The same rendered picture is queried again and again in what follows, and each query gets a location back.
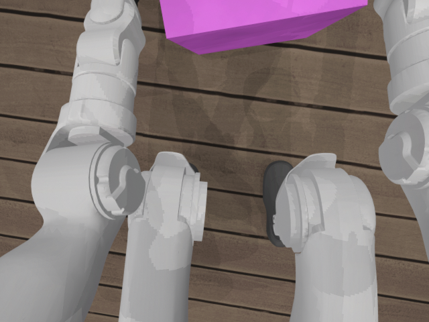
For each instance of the robot right foot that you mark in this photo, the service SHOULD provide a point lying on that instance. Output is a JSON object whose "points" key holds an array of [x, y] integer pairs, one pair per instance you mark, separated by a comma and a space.
{"points": [[273, 178]]}

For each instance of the right robot upper arm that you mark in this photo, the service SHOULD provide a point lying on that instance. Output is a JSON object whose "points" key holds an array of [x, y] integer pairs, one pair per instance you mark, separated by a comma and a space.
{"points": [[404, 159]]}

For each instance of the carton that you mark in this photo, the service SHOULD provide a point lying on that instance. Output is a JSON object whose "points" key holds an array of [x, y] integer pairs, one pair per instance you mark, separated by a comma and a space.
{"points": [[206, 26]]}

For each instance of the left robot upper arm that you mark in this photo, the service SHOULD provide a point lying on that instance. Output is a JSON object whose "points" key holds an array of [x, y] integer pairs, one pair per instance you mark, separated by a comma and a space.
{"points": [[84, 194]]}

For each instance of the robot right forearm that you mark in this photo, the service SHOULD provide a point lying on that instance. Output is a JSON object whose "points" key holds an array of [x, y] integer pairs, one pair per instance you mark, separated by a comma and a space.
{"points": [[406, 37]]}

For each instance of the robot left forearm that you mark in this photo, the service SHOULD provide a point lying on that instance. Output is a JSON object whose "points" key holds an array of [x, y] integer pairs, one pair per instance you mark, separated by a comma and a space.
{"points": [[104, 81]]}

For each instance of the left robot thigh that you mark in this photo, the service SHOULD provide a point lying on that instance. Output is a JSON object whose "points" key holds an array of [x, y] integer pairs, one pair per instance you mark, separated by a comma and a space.
{"points": [[159, 247]]}

